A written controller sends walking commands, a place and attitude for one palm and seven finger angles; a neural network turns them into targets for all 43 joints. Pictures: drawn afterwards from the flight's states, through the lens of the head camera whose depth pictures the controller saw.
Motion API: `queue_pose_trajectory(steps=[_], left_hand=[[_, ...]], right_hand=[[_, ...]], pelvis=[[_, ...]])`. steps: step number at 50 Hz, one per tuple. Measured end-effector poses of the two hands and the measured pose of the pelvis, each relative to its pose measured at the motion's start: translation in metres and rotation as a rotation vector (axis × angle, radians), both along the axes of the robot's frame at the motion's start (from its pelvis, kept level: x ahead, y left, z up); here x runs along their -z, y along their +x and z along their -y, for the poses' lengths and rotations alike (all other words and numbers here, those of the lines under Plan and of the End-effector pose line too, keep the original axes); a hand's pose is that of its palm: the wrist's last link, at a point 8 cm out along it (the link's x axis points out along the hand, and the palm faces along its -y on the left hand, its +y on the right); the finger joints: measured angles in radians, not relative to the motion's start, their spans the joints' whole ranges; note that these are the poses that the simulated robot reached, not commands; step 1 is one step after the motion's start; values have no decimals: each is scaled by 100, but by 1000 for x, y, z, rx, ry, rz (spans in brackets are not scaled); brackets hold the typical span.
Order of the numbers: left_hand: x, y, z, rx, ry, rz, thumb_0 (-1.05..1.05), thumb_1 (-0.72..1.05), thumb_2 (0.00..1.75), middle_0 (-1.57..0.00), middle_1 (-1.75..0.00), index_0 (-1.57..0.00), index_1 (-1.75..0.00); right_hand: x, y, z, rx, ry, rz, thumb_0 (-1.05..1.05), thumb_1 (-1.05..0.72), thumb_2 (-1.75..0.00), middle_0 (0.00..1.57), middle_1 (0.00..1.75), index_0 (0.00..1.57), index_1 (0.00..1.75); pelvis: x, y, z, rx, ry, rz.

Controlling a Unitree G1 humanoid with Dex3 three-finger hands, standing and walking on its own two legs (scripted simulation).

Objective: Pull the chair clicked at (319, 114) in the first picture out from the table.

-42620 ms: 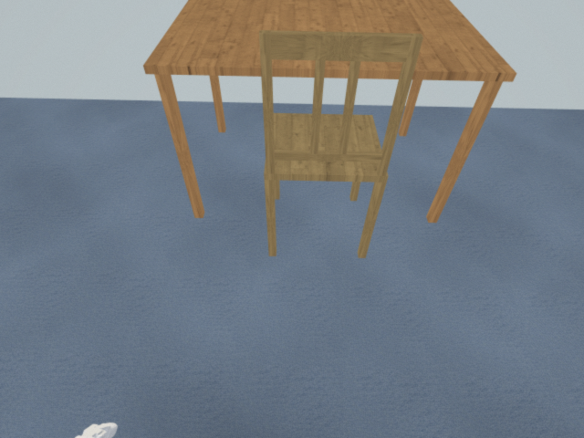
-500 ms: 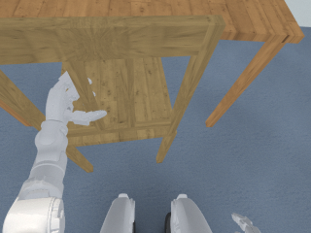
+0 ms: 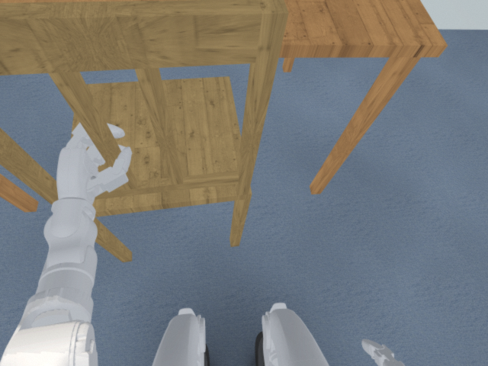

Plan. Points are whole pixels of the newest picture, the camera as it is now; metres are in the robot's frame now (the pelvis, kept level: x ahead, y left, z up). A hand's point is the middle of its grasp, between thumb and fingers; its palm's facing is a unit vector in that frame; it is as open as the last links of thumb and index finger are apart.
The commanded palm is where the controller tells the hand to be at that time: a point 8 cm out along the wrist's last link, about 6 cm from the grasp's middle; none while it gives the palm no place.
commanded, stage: hook a spindle and tug to test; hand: left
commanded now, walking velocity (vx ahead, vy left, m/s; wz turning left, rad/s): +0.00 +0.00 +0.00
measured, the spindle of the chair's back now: (105, 142) +0.46 +0.21 +0.04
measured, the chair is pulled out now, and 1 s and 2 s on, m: -0.01 0.06 0.25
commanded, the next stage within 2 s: step backward, pulling the chair out in 0.30 s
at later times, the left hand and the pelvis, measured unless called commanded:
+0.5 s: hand (114, 183) +0.40 +0.19 +0.03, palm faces +0.10 -0.99 -0.13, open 5.9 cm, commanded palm +0.37 +0.24 +0.02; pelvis +0.03 +0.00 +0.03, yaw +1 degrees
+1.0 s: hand (123, 204) +0.35 +0.17 +0.04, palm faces +0.05 -0.98 -0.17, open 5.5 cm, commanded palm +0.33 +0.22 +0.04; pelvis +0.01 +0.01 +0.11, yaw -4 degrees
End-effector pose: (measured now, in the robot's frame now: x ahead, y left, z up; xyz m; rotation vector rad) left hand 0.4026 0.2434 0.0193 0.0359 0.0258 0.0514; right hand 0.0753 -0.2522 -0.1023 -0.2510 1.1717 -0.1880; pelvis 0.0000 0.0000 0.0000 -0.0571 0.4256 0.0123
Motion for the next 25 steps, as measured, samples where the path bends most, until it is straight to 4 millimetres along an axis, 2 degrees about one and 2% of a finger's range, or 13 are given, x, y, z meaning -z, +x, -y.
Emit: queue_pose_trajectory(steps=[7, 21, 23, 25], left_hand=[[-1, -5, 1, 2, -7, -4, 1, 64, 77, -36, -142, -40, -142], [-1, -30, 1, -2, -11, -8, 2, 67, 78, -36, -140, -39, -142], [-7, -32, 1, -27, 38, -58, 2, 65, 78, -37, -137, -39, -142], [-17, -32, 2, -59, 85, -147, 3, 65, 79, -37, -134, -39, -143]], right_hand=[[-5, 17, 3, 4, 3, 22, 1, -91, -89, 20, 30, 20, 30], [-13, 77, -2, -52, 29, 145, 1, -91, -89, 20, 30, 20, 30], [-18, 80, -5, -30, 30, 128, 1, -91, -89, 20, 30, 20, 30], [-31, 82, -10, -3, 28, 120, 1, -91, -89, 20, 30, 20, 30]], pelvis=[[-5, 12, 2, 2, 3, -4], [-10, 30, 4, -4, 6, -5], [-18, 29, 4, -5, 16, 46], [-34, 32, 2, -8, 21, 97]])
